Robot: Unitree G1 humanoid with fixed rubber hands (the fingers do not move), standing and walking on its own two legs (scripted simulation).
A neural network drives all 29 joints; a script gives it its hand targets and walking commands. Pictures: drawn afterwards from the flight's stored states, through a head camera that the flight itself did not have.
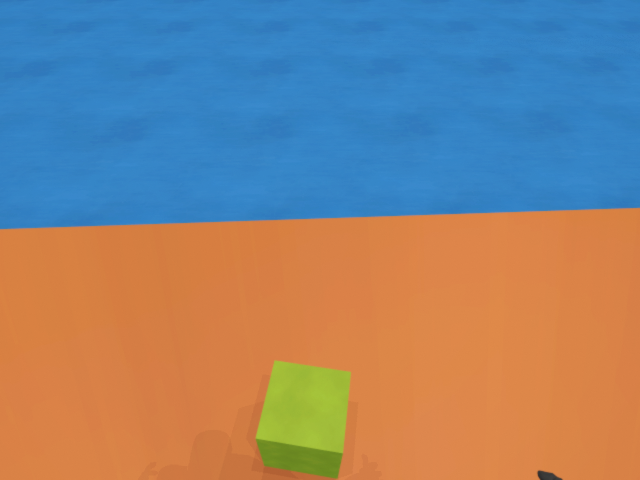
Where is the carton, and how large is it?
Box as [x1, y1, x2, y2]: [255, 360, 350, 478]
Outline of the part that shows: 275,360 255,438 264,465 337,478 343,447 350,372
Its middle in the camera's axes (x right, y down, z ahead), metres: -0.04 +0.51 +1.08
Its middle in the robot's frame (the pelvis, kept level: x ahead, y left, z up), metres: +0.43 +0.02 -0.66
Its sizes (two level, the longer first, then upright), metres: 0.210 0.200 0.250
